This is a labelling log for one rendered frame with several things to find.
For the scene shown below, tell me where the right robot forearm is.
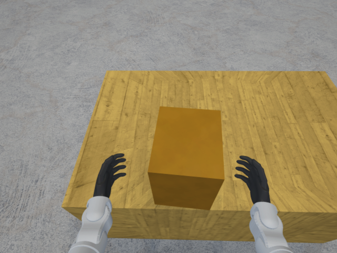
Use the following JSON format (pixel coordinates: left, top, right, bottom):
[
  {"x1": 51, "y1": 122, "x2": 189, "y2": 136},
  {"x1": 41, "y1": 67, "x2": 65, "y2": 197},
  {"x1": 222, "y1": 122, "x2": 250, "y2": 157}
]
[{"x1": 249, "y1": 202, "x2": 294, "y2": 253}]

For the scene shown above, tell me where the pedestal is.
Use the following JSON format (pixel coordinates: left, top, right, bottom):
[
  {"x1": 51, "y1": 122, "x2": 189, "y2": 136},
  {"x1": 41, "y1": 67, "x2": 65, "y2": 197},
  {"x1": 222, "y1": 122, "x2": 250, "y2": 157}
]
[{"x1": 61, "y1": 71, "x2": 337, "y2": 243}]

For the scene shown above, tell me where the left robot hand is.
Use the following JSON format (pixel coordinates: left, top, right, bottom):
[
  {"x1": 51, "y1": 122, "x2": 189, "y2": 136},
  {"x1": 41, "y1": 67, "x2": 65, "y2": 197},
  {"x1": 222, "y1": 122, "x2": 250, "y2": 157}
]
[{"x1": 93, "y1": 153, "x2": 126, "y2": 198}]

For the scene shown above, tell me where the right robot hand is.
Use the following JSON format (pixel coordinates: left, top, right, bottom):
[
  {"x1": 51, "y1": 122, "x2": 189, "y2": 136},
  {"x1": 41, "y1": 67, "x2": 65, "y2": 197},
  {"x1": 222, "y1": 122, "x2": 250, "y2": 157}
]
[{"x1": 234, "y1": 155, "x2": 271, "y2": 204}]

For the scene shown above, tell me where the left robot forearm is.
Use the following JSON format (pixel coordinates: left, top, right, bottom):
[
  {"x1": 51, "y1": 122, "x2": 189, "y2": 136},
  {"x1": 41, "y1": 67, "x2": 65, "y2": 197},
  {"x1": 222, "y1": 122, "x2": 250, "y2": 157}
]
[{"x1": 68, "y1": 196, "x2": 113, "y2": 253}]

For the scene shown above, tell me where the carton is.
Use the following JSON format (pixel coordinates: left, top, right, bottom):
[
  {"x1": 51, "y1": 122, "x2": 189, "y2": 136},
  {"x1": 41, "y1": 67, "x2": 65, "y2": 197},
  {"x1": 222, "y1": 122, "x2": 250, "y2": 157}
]
[{"x1": 147, "y1": 106, "x2": 225, "y2": 210}]

